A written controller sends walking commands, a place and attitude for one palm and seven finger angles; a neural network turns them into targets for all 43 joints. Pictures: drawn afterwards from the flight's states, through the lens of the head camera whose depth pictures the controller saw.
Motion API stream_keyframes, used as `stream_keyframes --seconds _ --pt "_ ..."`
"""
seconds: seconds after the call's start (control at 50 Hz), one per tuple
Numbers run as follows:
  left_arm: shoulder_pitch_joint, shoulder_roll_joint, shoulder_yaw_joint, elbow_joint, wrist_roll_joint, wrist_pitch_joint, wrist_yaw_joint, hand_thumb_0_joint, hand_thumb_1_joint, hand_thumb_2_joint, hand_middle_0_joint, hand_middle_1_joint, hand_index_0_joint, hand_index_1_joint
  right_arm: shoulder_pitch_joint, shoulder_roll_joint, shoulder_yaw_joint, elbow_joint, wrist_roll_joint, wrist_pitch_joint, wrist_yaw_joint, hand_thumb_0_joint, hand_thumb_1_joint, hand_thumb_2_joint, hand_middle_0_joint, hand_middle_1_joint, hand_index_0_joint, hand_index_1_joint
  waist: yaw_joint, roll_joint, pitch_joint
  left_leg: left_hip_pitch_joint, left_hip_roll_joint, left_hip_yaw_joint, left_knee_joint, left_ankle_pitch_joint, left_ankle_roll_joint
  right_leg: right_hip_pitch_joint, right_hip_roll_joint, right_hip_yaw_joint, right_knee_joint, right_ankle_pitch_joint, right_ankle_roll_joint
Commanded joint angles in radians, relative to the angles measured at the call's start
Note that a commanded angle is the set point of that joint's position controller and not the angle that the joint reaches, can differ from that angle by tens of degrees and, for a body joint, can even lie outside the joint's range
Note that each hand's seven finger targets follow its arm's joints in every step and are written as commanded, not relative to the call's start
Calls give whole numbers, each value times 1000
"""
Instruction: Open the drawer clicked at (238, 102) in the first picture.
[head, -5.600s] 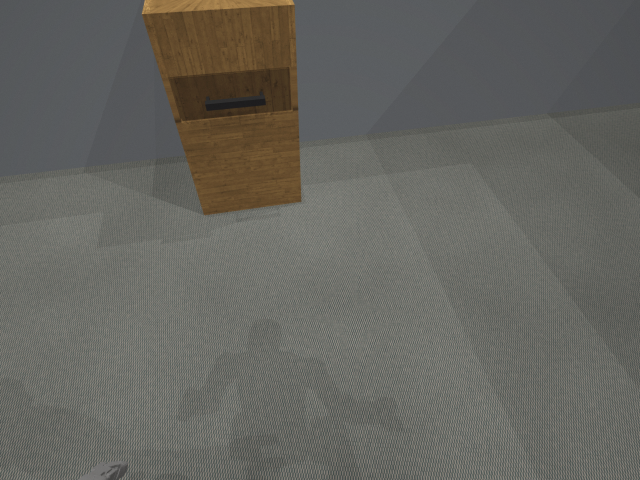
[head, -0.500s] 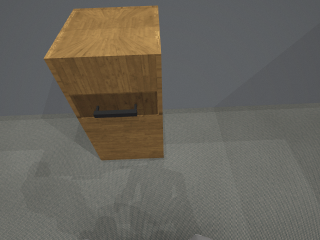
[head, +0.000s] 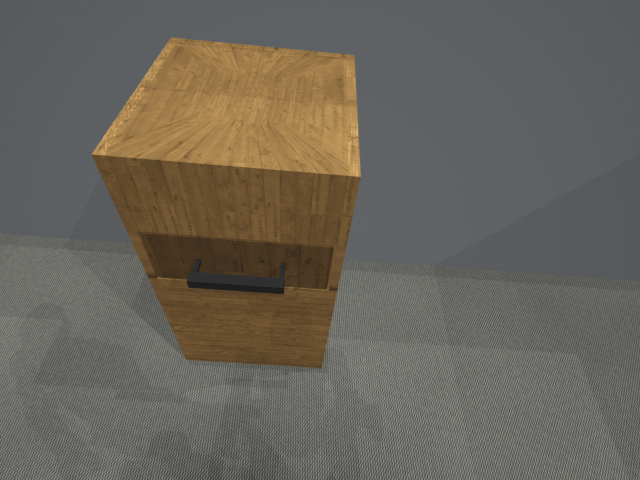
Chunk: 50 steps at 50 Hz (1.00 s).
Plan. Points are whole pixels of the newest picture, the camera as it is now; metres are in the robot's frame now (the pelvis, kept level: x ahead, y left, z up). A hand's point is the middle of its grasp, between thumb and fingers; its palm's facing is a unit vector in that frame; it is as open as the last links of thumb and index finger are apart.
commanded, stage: come to a stop and stand still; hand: left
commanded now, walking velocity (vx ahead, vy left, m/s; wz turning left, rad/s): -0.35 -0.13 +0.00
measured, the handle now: (238, 274) +0.52 +0.20 -0.21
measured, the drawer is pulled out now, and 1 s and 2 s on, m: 0.00 0.00 0.00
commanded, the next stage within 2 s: look again from close up in 1.44 s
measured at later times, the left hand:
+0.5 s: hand out of the picture +0.08 +0.12 -0.15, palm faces +0.00 -0.95 -0.30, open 7.4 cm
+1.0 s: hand out of the picture -0.03 +0.17 -0.17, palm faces +0.09 -0.97 -0.23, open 7.4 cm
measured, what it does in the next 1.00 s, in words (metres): steps on the spot: right foot, then left foot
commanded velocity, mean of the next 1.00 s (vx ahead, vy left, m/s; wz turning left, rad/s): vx -0.03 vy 0.06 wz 0.00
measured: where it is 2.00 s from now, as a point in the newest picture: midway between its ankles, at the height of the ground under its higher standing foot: outside the picture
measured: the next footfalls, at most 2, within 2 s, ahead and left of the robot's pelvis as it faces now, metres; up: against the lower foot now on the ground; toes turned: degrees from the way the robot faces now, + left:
right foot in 0.40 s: +0.01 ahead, -0.14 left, +0.00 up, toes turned -3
left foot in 0.92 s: +0.00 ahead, +0.10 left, +0.00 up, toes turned +1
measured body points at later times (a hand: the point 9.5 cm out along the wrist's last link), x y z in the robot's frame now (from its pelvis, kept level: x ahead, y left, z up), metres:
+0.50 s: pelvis +0.01 -0.07 +0.00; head +0.03 -0.11 +0.45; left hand +0.08 +0.17 -0.12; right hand +0.04 -0.31 -0.17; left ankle +0.02 +0.08 -0.69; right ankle +0.00 -0.17 -0.73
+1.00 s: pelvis -0.02 -0.02 +0.01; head +0.00 -0.01 +0.46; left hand -0.03 +0.22 -0.15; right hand +0.05 -0.26 -0.14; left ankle -0.04 +0.10 -0.73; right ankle -0.01 -0.16 -0.72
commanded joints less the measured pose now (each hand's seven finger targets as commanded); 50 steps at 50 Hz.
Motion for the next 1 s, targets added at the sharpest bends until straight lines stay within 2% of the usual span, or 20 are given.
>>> stream_keyframes --seconds 0.0,0.08,0.18,0.28,0.32,0.34,0.36,0.38,0.4,0.42,0.48,0.54,0.64,0.78,0.84,0.86,0.9,0.92,0.94,0.98 --pt "47 45 -7 -26 -6 1 10 0 900 900 -200 -300 -200 -300 52 -137 -5 6 14 14 -33 0 -900 -900 200 300 200 300 -12 156 -49 148 287 -243 -279 636 104 -94 -56 77 35 32 22" --pt "29 83 19 -70 7 42 15 0 900 900 -200 -300 -200 -300 82 -183 -42 1 19 41 -45 0 -900 -900 200 300 200 300 -34 124 -104 227 322 -208 -237 785 128 -174 -28 75 163 61 34" --pt "-28 88 40 -128 7 62 11 0 900 900 -200 -300 -200 -300 57 -190 -57 -18 10 53 -42 0 -900 -900 200 300 200 300 -35 169 -116 213 305 -171 -210 710 123 -226 -7 96 236 77 43" --pt "-55 75 30 -162 2 48 9 0 900 900 -200 -300 -200 -300 22 -203 -69 -31 1 63 -22 0 -900 -900 200 300 200 300 -34 265 -104 163 278 -175 -200 489 99 -109 -6 40 -38 77 23" --pt "-2 84 30 -143 2 29 12 0 900 900 -200 -300 -200 -300 14 -198 -67 -32 5 68 -9 0 -900 -900 200 300 200 300 -2 220 -119 107 224 -148 -145 315 48 19 2 15 -258 237 22" --pt "12 111 30 -136 8 17 14 0 900 900 -200 -300 -200 -300 34 -171 -64 -30 12 68 -2 0 -900 -900 200 300 200 300 3 135 -125 76 162 -120 -79 185 0 80 -15 33 -404 356 26" --pt "-20 184 34 -147 17 0 20 0 900 900 -200 -300 -200 -300 70 -106 -54 -39 21 67 5 0 -900 -900 200 300 200 300 -19 -77 -106 -26 62 -62 43 -59 -64 105 -185 238 -496 472 -22" --pt "-54 252 42 -173 16 -3 20 0 900 900 -200 -300 -200 -300 61 -85 -46 -66 18 76 13 0 -900 -900 200 300 200 300 -21 -174 -63 -79 -1 -77 154 -277 -88 34 -333 359 -526 641 -100" --pt "-32 259 44 -171 13 1 20 0 900 900 -200 -300 -200 -300 15 -101 -50 -77 12 97 7 0 -900 -900 200 300 200 300 13 -150 -58 -83 -3 -144 259 -338 -83 -8 -362 368 -524 718 -145" --pt "-55 255 48 -165 11 -2 23 0 900 900 -200 -300 -200 -300 19 -110 -51 -74 9 104 3 0 -900 -900 200 300 200 300 -4 -220 -48 -121 -10 -179 342 -326 -82 3 -344 376 -508 766 -153" --pt "-123 213 46 -191 6 -2 26 0 900 900 -200 -300 -200 -300 81 -145 -62 -36 11 106 12 0 -900 -900 200 300 200 300 -29 -119 -48 -173 -10 -200 503 -169 -99 63 -282 256 -480 723 -136" --pt "-86 212 52 -194 5 -8 28 0 900 900 -200 -300 -200 -300 72 -157 -61 -47 6 106 18 0 -900 -900 200 300 200 300 -3 -109 -55 -210 -14 -207 521 -104 -117 124 -279 242 -493 658 -132" --pt "-18 211 53 -174 10 -8 27 0 900 900 -200 -300 -200 -300 31 -151 -54 -70 4 102 21 0 -900 -900 200 300 200 300 30 -111 -55 -209 -7 -196 426 -117 -123 164 -285 270 -510 575 -144" --pt "-43 237 57 -158 21 2 15 0 900 900 -200 -300 -200 -300 41 -126 -35 -76 19 78 16 0 -900 -900 200 300 200 300 20 -175 -67 -23 -22 -129 117 -173 -99 84 -255 245 -521 478 -151" --pt "-88 225 51 -145 10 11 14 0 900 900 -200 -300 -200 -300 142 -122 -25 -35 17 62 8 0 -900 -900 200 300 200 300 -36 -139 -75 187 -32 -94 -149 12 -87 -37 -189 190 -466 340 -86" --pt "-85 185 41 -143 2 15 13 0 900 900 -200 -300 -200 -300 165 -142 -22 -22 17 51 5 0 -900 -900 200 300 200 300 -42 -39 -79 255 5 -128 -220 37 -79 -93 -137 159 -407 259 -57" --pt "-54 94 21 -146 -1 24 7 0 900 900 -200 -300 -200 -300 134 -250 -34 -50 5 51 0 0 -900 -900 200 300 200 300 -24 254 -25 109 244 -387 -351 -83 16 -140 -14 18 -237 89 7" --pt "-62 88 14 -141 5 24 4 0 900 900 -200 -300 -200 -300 84 -240 -29 -56 4 54 -2 0 -900 -900 200 300 200 300 -14 223 17 -10 244 -409 -406 -207 45 -104 -1 21 -179 80 11" --pt "-64 81 10 -116 11 31 6 0 900 900 -200 -300 -200 -300 43 -215 -22 -50 6 49 -6 0 -900 -900 200 300 200 300 -8 313 51 -43 212 -380 -453 -247 46 -83 -17 33 -125 87 13" --pt "-33 99 6 -83 10 29 0 0 900 900 -200 -300 -200 -300 20 -180 -9 -43 11 49 -15 0 -900 -900 200 300 200 300 9 296 50 -21 169 -309 -412 -113 46 -73 -24 55 -97 113 7"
